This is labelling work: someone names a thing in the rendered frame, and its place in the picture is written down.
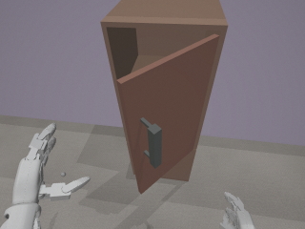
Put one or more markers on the left robot hand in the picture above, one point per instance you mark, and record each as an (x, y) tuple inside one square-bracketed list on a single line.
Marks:
[(27, 186)]

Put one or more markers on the robot left forearm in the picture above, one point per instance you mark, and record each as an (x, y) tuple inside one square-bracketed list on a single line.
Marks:
[(23, 216)]

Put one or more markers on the right robot hand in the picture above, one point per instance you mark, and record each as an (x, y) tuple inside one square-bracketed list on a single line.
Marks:
[(241, 218)]

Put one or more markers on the handle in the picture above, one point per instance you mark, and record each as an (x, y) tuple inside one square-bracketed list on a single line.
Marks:
[(155, 143)]

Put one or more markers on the cupboard door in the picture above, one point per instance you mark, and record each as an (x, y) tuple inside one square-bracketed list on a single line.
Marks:
[(171, 93)]

